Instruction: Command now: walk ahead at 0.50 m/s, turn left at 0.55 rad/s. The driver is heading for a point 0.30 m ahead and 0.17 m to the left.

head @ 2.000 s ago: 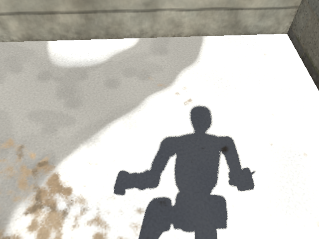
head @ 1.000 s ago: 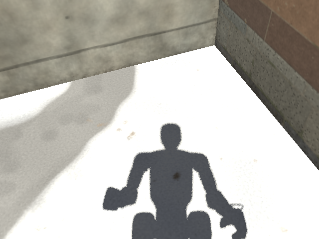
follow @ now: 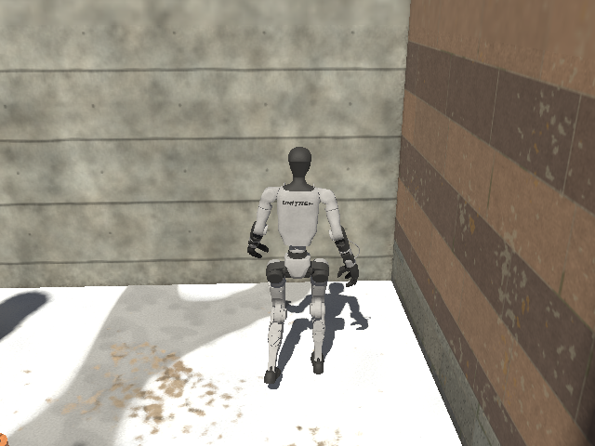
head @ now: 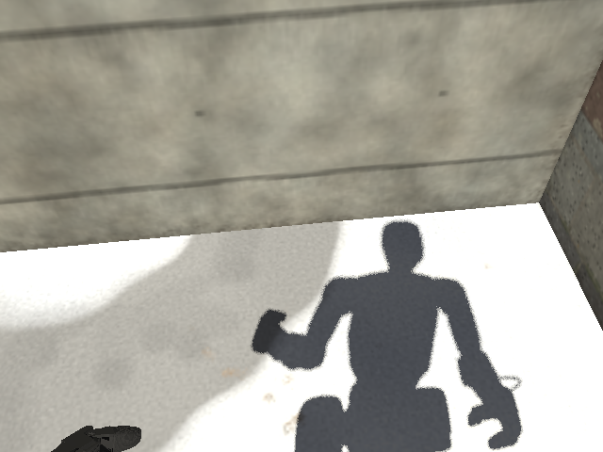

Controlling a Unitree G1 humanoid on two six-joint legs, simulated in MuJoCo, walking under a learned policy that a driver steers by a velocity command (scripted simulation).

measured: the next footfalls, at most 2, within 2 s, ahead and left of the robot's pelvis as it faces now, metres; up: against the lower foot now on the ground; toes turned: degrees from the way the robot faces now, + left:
left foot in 0.42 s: +0.35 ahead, +0.18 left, +0.00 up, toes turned +16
right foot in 0.82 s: +0.41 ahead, -0.05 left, +0.00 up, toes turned +16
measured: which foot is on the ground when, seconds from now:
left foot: up 0.00-0.40, down 0.42-1.00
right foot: down 0.00-0.42, up 0.44-0.80, down 0.82-1.00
